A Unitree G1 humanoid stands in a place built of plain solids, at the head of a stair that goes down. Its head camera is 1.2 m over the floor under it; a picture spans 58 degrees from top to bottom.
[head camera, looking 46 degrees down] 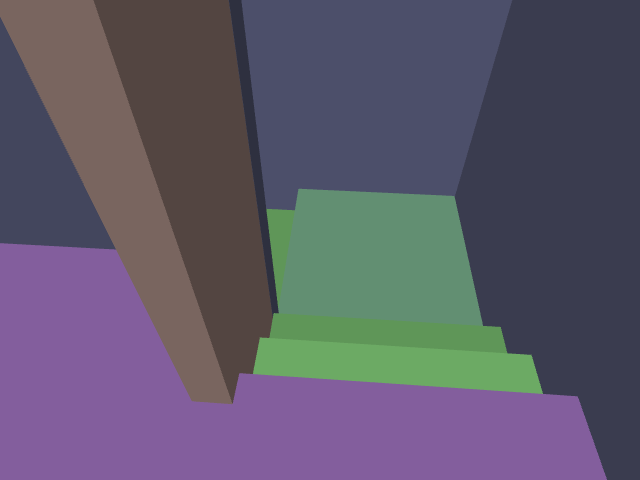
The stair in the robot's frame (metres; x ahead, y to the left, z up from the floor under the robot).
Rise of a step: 0.19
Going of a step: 0.24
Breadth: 0.97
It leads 3 degrees to the right of straight ahead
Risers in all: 3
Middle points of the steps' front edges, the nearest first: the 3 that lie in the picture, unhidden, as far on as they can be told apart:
0.57 -0.26 0.00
0.81 -0.27 -0.19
1.05 -0.28 -0.37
